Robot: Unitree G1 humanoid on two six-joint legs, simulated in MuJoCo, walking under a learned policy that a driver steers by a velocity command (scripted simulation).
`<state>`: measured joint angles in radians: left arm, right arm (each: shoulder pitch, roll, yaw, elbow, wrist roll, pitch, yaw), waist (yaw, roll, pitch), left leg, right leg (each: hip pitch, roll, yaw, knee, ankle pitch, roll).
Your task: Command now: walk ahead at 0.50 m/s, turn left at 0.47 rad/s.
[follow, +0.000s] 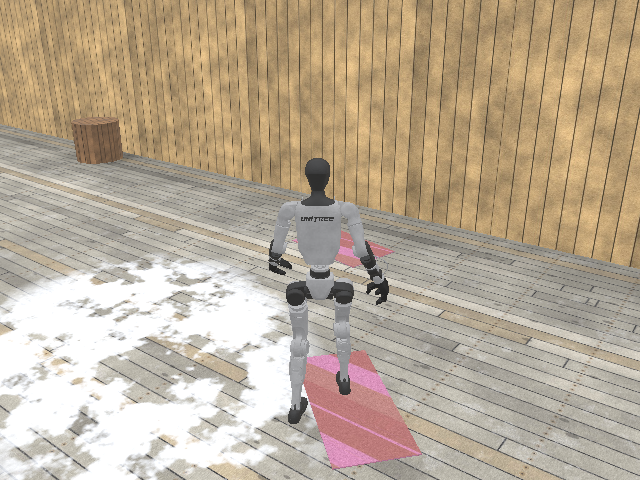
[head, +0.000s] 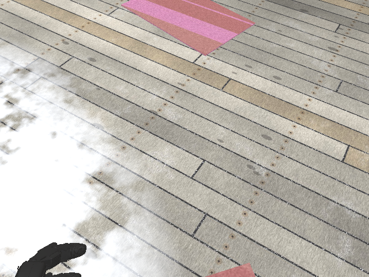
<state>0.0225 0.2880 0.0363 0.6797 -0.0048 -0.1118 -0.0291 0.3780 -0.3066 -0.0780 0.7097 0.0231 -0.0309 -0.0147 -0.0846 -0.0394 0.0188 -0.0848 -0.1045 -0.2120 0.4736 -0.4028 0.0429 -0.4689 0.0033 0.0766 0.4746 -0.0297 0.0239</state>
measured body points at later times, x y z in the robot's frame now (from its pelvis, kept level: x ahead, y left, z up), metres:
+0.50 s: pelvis +0.27 +0.01 +0.00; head +0.30 +0.02 +0.45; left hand +0.20 +0.29 -0.13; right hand +0.55 -0.17 -0.06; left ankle +0.40 +0.14 -0.72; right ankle +0.13 -0.13 -0.73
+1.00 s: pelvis +0.53 +0.02 +0.00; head +0.56 +0.00 +0.44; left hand +0.78 +0.21 -0.09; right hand +0.51 -0.28 -0.13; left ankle +0.40 +0.14 -0.73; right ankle +0.67 -0.12 -0.71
